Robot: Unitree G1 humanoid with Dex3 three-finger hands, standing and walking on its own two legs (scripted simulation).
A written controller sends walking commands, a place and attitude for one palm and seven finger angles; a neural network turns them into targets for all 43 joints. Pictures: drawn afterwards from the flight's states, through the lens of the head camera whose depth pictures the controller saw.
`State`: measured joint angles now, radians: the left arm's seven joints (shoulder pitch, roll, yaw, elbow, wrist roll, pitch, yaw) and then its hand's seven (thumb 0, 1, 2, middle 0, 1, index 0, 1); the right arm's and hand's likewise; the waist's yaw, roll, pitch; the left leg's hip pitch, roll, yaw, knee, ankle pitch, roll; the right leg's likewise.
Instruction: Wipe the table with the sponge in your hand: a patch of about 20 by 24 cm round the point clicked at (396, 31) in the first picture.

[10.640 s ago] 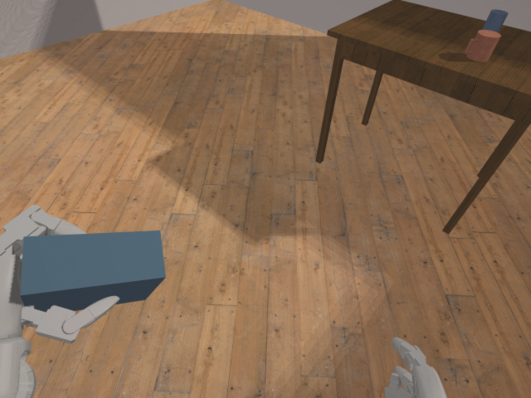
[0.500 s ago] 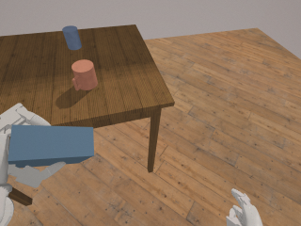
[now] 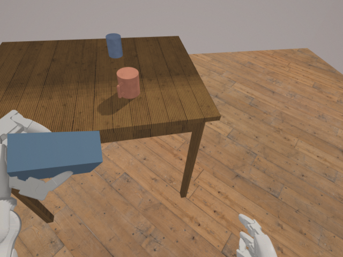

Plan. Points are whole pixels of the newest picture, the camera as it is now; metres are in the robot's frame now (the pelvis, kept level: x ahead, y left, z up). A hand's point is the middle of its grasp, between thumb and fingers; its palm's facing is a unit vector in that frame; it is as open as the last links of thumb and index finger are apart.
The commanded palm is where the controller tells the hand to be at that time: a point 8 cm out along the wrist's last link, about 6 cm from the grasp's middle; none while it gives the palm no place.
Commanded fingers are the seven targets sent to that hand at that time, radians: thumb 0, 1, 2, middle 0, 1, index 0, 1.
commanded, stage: come to a stop and stand still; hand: left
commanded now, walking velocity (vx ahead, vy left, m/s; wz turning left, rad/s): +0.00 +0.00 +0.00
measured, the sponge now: (70, 155) +0.24 +0.23 +0.15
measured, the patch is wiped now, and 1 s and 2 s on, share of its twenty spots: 0.00 0.00 0.00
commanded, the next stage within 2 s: look again from close up in 0.14 s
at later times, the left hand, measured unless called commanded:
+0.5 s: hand (58, 141) +0.26 +0.25 +0.17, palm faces +0.39 -0.84 -0.38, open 10.0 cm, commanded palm +0.20 +0.29 +0.18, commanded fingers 0.00 0.10 1.30 -1.20 -1.60 -1.20 -1.60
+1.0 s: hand (66, 134) +0.28 +0.25 +0.16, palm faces +0.37 -0.84 -0.39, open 10.0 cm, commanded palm +0.23 +0.29 +0.18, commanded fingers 0.00 0.10 1.30 -1.20 -1.60 -1.20 -1.60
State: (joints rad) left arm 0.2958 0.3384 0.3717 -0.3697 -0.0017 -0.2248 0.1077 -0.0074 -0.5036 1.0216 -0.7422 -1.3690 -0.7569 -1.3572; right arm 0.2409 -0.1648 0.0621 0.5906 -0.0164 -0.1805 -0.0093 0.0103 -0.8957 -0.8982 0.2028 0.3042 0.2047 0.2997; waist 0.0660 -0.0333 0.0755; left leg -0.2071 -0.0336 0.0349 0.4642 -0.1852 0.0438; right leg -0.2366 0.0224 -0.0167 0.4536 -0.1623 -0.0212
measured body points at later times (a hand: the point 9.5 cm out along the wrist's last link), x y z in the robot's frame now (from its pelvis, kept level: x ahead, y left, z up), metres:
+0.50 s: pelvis +0.04 +0.01 +0.01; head +0.06 +0.02 +0.46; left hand +0.23 +0.30 +0.19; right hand +0.22 -0.21 -0.07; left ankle +0.05 +0.09 -0.74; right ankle +0.07 -0.10 -0.74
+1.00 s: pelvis +0.07 +0.01 +0.00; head +0.07 +0.01 +0.45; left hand +0.26 +0.30 +0.18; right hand +0.24 -0.23 -0.07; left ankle +0.05 +0.09 -0.74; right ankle +0.07 -0.10 -0.74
